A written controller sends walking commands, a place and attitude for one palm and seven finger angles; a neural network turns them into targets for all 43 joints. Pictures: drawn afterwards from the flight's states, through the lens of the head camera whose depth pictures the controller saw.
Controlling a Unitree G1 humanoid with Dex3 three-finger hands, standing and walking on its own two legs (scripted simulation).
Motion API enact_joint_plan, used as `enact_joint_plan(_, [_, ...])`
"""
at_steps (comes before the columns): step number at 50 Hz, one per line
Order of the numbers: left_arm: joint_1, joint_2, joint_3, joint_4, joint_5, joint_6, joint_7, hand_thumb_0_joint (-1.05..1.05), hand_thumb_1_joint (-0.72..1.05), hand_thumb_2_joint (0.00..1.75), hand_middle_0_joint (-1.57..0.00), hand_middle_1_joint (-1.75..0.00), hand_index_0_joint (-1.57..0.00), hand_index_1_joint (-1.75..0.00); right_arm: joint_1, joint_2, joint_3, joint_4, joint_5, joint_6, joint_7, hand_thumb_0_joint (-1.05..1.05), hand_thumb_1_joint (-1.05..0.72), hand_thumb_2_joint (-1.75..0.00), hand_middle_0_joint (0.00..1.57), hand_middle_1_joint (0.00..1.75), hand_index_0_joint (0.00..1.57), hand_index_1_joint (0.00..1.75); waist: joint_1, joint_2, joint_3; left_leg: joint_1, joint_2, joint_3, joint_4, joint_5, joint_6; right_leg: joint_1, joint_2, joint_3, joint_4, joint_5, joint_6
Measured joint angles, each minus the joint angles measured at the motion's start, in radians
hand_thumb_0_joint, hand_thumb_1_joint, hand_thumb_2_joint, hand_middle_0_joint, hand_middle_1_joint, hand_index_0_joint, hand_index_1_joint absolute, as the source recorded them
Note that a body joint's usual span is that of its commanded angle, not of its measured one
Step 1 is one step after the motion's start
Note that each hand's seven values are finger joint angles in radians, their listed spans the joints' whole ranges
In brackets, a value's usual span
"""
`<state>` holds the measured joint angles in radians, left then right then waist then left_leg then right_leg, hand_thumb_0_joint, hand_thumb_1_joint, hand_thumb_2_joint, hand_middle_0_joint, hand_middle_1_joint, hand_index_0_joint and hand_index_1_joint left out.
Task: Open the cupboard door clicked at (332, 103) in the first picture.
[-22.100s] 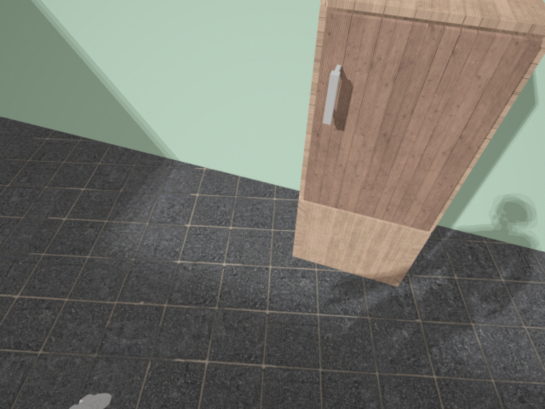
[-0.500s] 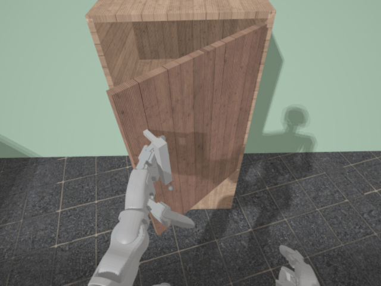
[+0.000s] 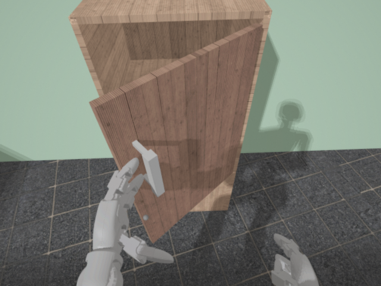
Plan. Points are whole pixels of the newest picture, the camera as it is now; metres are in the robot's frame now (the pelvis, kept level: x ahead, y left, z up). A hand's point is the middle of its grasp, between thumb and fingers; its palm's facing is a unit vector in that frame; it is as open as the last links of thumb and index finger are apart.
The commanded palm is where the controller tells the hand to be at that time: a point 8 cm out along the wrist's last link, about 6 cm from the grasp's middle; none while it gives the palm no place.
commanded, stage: slide the hand sideways off the handle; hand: left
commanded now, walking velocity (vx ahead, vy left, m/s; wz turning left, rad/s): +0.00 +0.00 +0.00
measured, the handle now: (148, 169) +0.32 +0.11 +0.09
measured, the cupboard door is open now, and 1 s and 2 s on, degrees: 41 41 41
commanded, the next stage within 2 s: draw the hand back to the body in 0.40 s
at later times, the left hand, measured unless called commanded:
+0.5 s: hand (114, 244) +0.18 +0.14 +0.08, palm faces +0.08 -1.00 -0.03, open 16.3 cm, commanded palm +0.15 +0.20 +0.09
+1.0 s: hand (71, 237) +0.18 +0.20 +0.12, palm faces +0.09 -0.99 -0.06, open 16.2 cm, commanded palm +0.14 +0.25 +0.14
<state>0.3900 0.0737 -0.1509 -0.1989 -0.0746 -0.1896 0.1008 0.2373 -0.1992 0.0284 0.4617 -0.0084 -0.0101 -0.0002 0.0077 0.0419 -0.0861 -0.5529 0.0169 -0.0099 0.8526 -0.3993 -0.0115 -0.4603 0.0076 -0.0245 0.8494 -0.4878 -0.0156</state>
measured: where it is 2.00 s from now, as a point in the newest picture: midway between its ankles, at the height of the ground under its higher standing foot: outside the picture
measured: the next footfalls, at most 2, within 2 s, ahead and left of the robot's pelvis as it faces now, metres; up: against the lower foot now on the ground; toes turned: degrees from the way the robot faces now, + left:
none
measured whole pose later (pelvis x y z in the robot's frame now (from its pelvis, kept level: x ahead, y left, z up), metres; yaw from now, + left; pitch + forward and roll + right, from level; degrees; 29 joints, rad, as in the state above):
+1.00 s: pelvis -0.01 +0.01 +0.00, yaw +1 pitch +4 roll -2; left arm 0.53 0.24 0.13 -0.40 -0.27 -0.10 -0.14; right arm 0.27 -0.22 0.05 0.49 0.04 -0.16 -0.07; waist 0.03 0.06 -0.10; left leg -0.55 0.01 -0.04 0.87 -0.39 0.01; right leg -0.42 0.01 -0.05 0.81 -0.46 0.00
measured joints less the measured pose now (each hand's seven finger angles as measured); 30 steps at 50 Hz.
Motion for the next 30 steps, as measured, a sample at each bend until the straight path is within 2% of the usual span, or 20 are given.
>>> enact_joint_plan(8, [0.103, 0.038, 0.046, -0.069, -0.023, -0.03, -0.059, -0.01, -0.5, 0.3, -0.18, -0.32, -0.18, -0.31, 0.004, -0.011, -0.006, -0.016, 0.001, -0.022, -0.012, 0.01, -0.91, -0.9, 0.2, 0.3, 0.2, 0.3, 0.01, 0.006, -0.003, -0.031, -0.001, -0.021, 0.036, -0.021, -0.01, -0.023, 0.001, -0.02, 0.035, -0.028, -0.01])
enact_joint_plan(20, [0.197, 0.087, 0.179, -0.088, -0.121, -0.067, -0.19, -0.01, -0.5, 0.3, -0.15, -0.31, -0.16, -0.3, 0.026, -0.024, -0.017, 0.003, 0.02, -0.053, -0.041, 0.01, -0.91, -0.9, 0.2, 0.3, 0.2, 0.3, 0.01, 0.007, -0.027, -0.06, 0.005, -0.042, 0.06, -0.027, -0.023, -0.045, 0.009, -0.041, 0.056, -0.039, -0.02])
enact_joint_plan(25, [0.182, 0.091, 0.185, -0.078, -0.149, -0.086, -0.222, -0.01, -0.5, 0.3, -0.15, -0.3, -0.15, -0.3, 0.026, -0.038, -0.021, 0.01, 0.024, -0.081, -0.052, 0.01, -0.91, -0.9, 0.2, 0.3, 0.2, 0.3, 0.009, 0.013, -0.022, -0.083, 0.003, -0.051, 0.08, -0.026, -0.021, -0.061, 0.009, -0.049, 0.068, -0.037, -0.018])
enact_joint_plan(30, [0.153, 0.103, 0.19, -0.086, -0.153, -0.082, -0.233, -0.01, -0.5, 0.3, -0.15, -0.3, -0.15, -0.3, 0.025, -0.032, -0.022, 0.019, 0.029, -0.094, -0.058, 0.01, -0.91, -0.9, 0.2, 0.3, 0.2, 0.3, 0.01, 0.008, -0.024, -0.091, 0.004, -0.045, 0.088, -0.023, -0.017, -0.07, 0.009, -0.043, 0.075, -0.031, -0.013])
